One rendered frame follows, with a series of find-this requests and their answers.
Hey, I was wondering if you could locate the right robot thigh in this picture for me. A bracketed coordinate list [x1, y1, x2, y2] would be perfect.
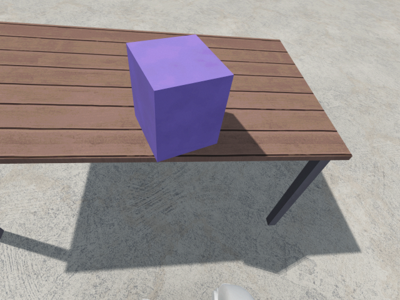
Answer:
[212, 284, 255, 300]

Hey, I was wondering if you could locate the carton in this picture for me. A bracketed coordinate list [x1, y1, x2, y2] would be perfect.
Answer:
[126, 34, 234, 162]

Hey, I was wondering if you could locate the table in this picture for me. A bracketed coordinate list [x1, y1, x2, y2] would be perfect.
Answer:
[0, 21, 353, 239]

